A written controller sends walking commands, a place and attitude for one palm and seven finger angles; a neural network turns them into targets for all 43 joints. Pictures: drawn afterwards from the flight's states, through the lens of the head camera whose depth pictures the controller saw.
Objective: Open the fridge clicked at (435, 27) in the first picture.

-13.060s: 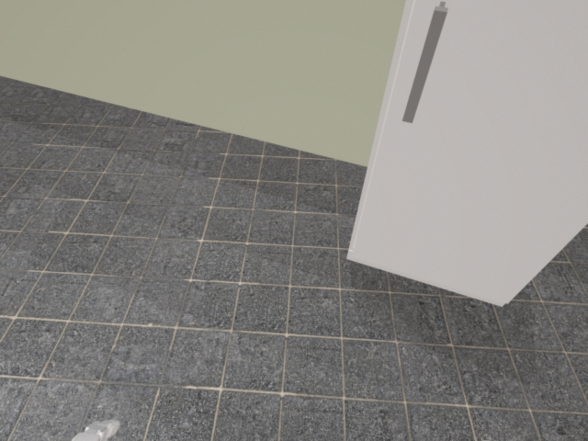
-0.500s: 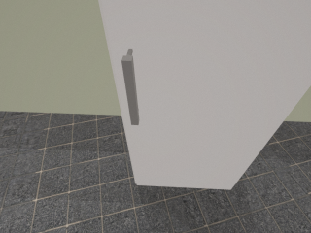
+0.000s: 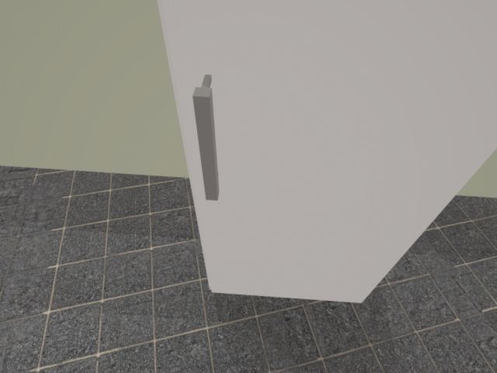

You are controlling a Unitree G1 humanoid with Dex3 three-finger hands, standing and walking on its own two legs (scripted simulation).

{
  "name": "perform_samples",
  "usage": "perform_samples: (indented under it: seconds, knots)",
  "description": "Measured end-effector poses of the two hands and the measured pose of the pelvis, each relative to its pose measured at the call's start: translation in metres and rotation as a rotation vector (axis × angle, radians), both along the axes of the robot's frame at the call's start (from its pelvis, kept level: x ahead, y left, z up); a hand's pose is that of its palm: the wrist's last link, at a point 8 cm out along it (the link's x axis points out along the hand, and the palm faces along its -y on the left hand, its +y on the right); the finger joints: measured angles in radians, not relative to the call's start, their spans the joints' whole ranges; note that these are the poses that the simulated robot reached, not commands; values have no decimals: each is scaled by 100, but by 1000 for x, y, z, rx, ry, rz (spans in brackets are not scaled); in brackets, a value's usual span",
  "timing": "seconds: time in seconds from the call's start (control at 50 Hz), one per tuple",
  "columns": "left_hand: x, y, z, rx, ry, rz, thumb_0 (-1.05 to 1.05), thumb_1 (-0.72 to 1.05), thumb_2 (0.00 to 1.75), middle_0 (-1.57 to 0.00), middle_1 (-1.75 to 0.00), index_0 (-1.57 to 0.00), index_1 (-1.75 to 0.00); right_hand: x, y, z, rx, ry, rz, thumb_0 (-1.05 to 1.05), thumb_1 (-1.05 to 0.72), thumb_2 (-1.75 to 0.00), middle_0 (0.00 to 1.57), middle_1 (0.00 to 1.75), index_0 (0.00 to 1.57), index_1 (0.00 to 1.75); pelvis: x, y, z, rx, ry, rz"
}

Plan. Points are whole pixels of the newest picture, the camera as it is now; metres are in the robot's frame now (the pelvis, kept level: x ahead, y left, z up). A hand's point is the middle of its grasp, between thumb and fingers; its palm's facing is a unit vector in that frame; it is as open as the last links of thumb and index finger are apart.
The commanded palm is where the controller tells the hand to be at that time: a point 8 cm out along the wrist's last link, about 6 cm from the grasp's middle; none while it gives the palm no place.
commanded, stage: raise the hand to about handle height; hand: left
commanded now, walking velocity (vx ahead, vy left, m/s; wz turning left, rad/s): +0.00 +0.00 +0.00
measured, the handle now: (210, 144) +0.47 +0.11 +0.11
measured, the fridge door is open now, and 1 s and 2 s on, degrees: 0 0 0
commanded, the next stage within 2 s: none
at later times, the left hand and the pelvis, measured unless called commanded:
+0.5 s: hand out of the picture +0.12 +0.17 -0.05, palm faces +0.11 -0.99 -0.06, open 8.8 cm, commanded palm +0.12 +0.23 -0.01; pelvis -0.04 -0.05 -0.07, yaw +3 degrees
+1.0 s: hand (103, 305) +0.20 +0.22 +0.05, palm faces +0.12 -0.99 -0.08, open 11.8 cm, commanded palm +0.16 +0.27 +0.06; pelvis -0.02 -0.03 -0.04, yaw +3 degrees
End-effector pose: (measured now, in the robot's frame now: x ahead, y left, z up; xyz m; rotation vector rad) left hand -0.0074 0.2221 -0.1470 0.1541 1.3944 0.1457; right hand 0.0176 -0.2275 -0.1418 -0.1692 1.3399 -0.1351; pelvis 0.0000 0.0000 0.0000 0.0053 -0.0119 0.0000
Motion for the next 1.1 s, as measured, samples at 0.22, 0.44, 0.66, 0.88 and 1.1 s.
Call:
perform_samples:
  seconds: [0.22, 0.44, 0.66, 0.88, 1.1]
  knots:
    - [153, -1, 120, 53, -920, 56, 2, 86, 88, -20, -33, -20, -33, 59, -19, 24, -31, -471, 77, 1, -91, -90, 21, 30, 20, 30, -16, -11, -11, 21, 39, 46]
    - [135, -12, 113, -109, -1273, -140, 1, 64, 79, -22, -47, -22, -47, 145, -63, 44, -89, -821, 190, 1, -90, -90, 21, 30, 20, 30, -41, -45, -62, 10, 156, 39]
    - [114, 10, 166, 46, -1513, -129, 2, 38, 68, -24, -64, -23, -64, 145, -45, 4, -41, -772, 270, 1, -90, -90, 20, 30, 20, 30, -48, -59, -76, -41, 140, 97]
    - [178, 37, 183, -44, -1300, -107, 1, 12, 57, -26, -80, -26, -80, 101, -50, 14, -54, -658, 99, 1, -90, -90, 21, 30, 21, 30, -25, -47, -45, -2, 133, 46]
    - [182, 52, 189, -64, -1327, -142, 0, -13, 46, -27, -96, -27, -97, 124, -50, 42, -149, -677, 154, 1, -90, -90, 21, 30, 20, 30, -19, -22, -34, -20, 111, 50]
